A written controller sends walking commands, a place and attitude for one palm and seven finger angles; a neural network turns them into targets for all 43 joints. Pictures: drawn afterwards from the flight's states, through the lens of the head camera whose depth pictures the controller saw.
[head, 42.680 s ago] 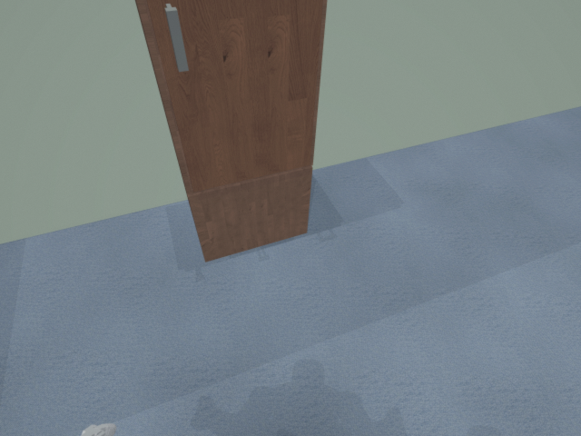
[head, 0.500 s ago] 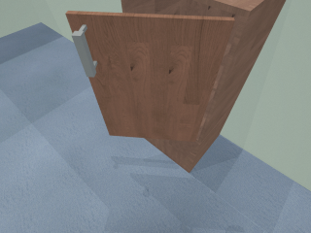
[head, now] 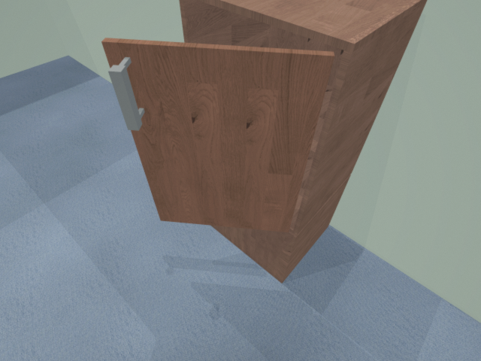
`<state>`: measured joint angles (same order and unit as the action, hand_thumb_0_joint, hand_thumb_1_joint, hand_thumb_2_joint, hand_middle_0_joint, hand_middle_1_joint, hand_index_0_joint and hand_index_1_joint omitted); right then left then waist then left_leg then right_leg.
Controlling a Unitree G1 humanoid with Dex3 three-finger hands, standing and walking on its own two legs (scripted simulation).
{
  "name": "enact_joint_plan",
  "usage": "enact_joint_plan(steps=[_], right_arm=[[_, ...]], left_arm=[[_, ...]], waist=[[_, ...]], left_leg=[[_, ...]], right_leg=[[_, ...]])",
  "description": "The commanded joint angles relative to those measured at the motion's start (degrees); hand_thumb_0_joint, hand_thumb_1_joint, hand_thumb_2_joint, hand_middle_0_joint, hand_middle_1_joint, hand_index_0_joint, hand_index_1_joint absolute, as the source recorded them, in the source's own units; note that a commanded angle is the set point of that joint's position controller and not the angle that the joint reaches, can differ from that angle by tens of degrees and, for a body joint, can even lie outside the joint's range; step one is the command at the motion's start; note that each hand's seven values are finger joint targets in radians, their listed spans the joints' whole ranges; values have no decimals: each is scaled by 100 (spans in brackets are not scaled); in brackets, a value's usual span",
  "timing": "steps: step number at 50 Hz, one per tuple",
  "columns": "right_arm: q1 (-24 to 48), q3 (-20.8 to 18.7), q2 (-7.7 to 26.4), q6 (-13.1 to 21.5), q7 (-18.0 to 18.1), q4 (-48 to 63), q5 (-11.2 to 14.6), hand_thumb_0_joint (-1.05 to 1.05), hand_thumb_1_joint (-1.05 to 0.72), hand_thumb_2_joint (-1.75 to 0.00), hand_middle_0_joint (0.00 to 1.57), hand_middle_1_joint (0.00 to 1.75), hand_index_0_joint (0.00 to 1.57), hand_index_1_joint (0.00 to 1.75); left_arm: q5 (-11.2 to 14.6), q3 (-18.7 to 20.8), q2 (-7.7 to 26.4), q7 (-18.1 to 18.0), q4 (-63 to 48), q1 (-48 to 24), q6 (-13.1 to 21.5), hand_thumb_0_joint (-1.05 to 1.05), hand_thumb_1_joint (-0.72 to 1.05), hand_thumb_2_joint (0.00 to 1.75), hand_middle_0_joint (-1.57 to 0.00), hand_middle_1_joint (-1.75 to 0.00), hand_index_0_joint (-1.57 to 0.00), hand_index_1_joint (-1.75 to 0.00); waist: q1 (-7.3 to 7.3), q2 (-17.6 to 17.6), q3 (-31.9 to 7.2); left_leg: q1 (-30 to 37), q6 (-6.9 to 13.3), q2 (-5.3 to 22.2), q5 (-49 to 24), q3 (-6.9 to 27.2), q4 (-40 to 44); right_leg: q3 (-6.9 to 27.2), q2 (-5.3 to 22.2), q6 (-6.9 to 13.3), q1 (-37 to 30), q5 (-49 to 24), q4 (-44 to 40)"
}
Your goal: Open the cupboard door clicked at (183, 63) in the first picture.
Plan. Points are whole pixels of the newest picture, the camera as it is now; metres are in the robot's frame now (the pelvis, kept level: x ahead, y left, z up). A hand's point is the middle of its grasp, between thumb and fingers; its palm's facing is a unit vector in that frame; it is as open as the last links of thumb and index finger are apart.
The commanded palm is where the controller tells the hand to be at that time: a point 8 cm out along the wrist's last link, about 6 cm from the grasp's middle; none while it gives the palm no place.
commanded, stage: come to a stop and stand still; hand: left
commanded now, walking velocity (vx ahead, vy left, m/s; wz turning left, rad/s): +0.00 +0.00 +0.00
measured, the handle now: (130, 94) +0.56 +0.27 +0.15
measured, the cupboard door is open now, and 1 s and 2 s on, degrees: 36 36 36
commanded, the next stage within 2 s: look again from close up in 0.26 s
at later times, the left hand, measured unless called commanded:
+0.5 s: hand out of the picture +0.00 +0.18 -0.18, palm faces +0.01 -0.98 -0.20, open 7.4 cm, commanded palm none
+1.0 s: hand out of the picture +0.03 +0.21 -0.17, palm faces +0.09 -0.97 -0.21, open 7.3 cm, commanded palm +0.10 +0.26 -0.07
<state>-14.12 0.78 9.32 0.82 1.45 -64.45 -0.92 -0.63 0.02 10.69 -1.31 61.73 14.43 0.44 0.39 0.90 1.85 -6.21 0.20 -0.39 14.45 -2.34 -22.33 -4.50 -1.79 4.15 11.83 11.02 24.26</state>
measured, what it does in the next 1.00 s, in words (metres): stands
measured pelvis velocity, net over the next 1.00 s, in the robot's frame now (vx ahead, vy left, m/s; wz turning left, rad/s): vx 0.01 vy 0.03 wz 0.00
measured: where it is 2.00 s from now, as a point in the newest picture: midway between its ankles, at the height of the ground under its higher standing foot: outside the picture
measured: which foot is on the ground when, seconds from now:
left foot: down 0.00-1.00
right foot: down 0.00-1.00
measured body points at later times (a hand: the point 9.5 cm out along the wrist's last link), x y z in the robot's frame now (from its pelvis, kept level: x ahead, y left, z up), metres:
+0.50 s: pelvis +0.00 +0.01 -0.01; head +0.00 +0.00 +0.44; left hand +0.00 +0.23 -0.16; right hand -0.01 -0.22 -0.17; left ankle -0.02 +0.12 -0.74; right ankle +0.03 -0.07 -0.74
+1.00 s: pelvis +0.01 +0.03 +0.00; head +0.03 +0.02 +0.45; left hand +0.03 +0.26 -0.15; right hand +0.00 -0.19 -0.17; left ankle -0.02 +0.12 -0.74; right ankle +0.03 -0.07 -0.74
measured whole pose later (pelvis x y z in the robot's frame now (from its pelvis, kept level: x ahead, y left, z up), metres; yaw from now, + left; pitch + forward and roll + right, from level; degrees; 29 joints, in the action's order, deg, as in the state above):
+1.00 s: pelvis +0.01 +0.03 +0.00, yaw +0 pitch -1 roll +0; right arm -18.5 1.4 9.3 2.1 1.7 -61.5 0.0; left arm 1.8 1.0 8.4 -2.2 54.8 18.3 -2.0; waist -0.2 -0.9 2.3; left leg -8.1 2.4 -2.2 16.5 -3.1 -25.1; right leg -3.6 0.4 1.6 14.0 13.1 27.6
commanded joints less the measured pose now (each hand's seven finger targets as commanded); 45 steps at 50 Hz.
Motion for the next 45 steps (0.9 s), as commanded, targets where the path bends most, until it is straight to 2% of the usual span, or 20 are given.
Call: enact_joint_plan(steps=[1,3,8,17,18,19,20,21,23,25,26,29,31,35,36,38,40,41,45], right_arm=[[-341,-99,540,37,19,135,13,0,-90,-90,20,30,20,30],[-383,-94,586,29,13,108,0,0,-90,-90,20,30,20,30],[-527,-80,538,4,7,77,-1,0,-90,-90,20,30,20,30],[-653,-42,457,68,39,33,8,0,-90,-90,20,30,20,30],[-172,-134,605,140,14,282,49,0,-90,-90,20,30,20,30],[-731,-114,252,-11,29,489,82,0,-90,-90,20,30,20,30],[-687,-109,276,-16,16,462,60,0,-90,-90,20,30,20,30],[-796,-107,149,-10,-18,455,19,0,-90,-90,20,30,20,30],[-1061,-91,176,27,-37,449,-10,0,-90,-90,20,30,20,30],[-1053,-95,286,37,-32,507,-17,0,-90,-90,20,30,20,30],[-1036,-93,251,73,-28,500,-37,0,-90,-90,20,30,20,30],[-899,-57,384,140,9,552,-20,0,-90,-90,20,30,20,30],[-876,-56,402,177,26,555,-16,0,-90,-90,20,30,20,30],[-881,-52,470,203,39,474,-4,0,-90,-90,20,30,20,30],[-895,-46,420,206,37,445,-10,0,-90,-90,20,30,20,30],[-864,-47,443,211,38,400,-5,0,-90,-90,20,30,20,30],[-879,-51,450,223,43,342,-3,0,-90,-90,20,30,20,30],[-869,-47,376,222,45,310,2,0,-90,-90,20,30,20,30],[-777,-61,454,218,57,251,7,0,-90,-90,20,30,20,30]], left_arm=[[-4,105,689,-39,-200,157,135,0,90,90,-20,-30,-20,-30],[6,108,711,-35,-173,189,133,0,90,90,-20,-30,-20,-30],[11,115,696,-36,-117,307,131,0,90,90,-20,-30,-20,-30],[22,95,597,-42,-29,471,149,0,90,90,-20,-30,-20,-30],[-45,100,531,-309,219,980,283,0,90,90,-20,-30,-20,-30],[-18,144,913,-254,-31,806,285,0,90,90,-20,-30,-20,-30],[-15,87,741,-195,-80,632,281,0,90,90,-20,-30,-20,-30],[-31,101,728,-163,-119,420,292,0,90,90,-20,-30,-20,-30],[-12,89,521,-130,-142,310,274,0,90,90,-20,-30,-20,-30],[-12,71,364,-110,-172,272,217,0,90,90,-20,-30,-20,-30],[-14,71,361,-98,-145,243,192,0,90,90,-20,-30,-20,-30],[21,51,267,-67,-109,380,172,0,90,90,-20,-30,-20,-30],[21,54,276,-59,-105,402,160,0,90,90,-20,-30,-20,-30],[28,52,266,-57,-99,384,158,0,90,90,-20,-30,-20,-30],[20,58,268,-57,-108,369,152,0,90,90,-20,-30,-20,-30],[27,66,285,-60,-123,354,159,0,90,90,-20,-30,-20,-30],[34,70,295,-63,-106,341,171,0,90,90,-20,-30,-20,-30],[29,73,296,-65,-105,324,161,0,90,90,-20,-30,-20,-30],[27,78,340,-65,-46,307,163,0,90,90,-20,-30,-20,-30]], waist=[[-13,135,303],[-16,28,280],[-24,50,267],[34,-187,164],[146,-381,165],[-196,-154,-462],[-171,-660,-326],[-278,-687,-334],[-324,-259,-43],[-242,127,339],[-202,-179,441],[-43,-280,563],[5,-264,511],[10,85,425],[15,-23,427],[7,80,351],[-14,30,146],[-6,-72,155],[-19,-132,151]], left_leg=[[-500,145,515,-83,441,443],[-517,142,484,-25,435,422],[-557,135,436,29,386,345],[-688,122,521,-263,448,423],[-943,-110,524,173,-147,-710],[-890,-41,254,935,215,-1093],[-726,-11,330,862,304,-1125],[-454,-1,374,432,219,-871],[-383,75,367,-47,392,-536],[-799,144,494,147,496,-226],[-834,168,508,-8,563,6],[-1347,263,638,166,851,491],[-1377,290,669,119,890,638],[-1222,300,610,68,858,645],[-1191,300,609,12,838,667],[-1084,300,587,-115,802,611],[-850,291,584,-407,744,545],[-834,292,592,-435,733,561],[-707,277,594,-669,683,519]], right_leg=[[1088,892,-105,-59,343,-897],[1128,902,-103,-22,593,-955],[1183,915,-137,-4,873,-1106],[1014,883,-110,-301,168,-836],[1213,1239,-776,-401,-3065,-643],[1726,1637,-480,-604,-1768,-786],[1676,1648,57,-93,-399,-894],[1413,1516,338,221,109,-872],[1125,1150,229,624,755,-696],[1053,970,112,657,1289,-740],[974,901,98,661,1044,-547],[842,680,-23,118,522,-192],[759,668,-37,-83,245,-78],[792,716,-65,-148,121,-91],[751,723,-70,-159,89,-67],[777,748,-77,-181,0,-78],[781,773,-75,-242,-214,-52],[749,770,-80,-257,-219,-43],[767,796,-83,-259,-423,-44]])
